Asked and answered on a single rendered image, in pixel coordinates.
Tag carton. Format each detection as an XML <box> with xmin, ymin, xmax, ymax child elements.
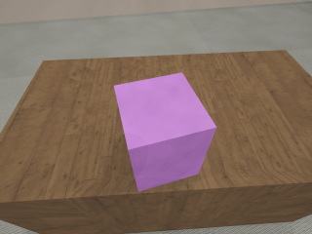
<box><xmin>114</xmin><ymin>72</ymin><xmax>216</xmax><ymax>192</ymax></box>

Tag pedestal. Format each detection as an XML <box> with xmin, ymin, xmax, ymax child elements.
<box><xmin>0</xmin><ymin>50</ymin><xmax>312</xmax><ymax>234</ymax></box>

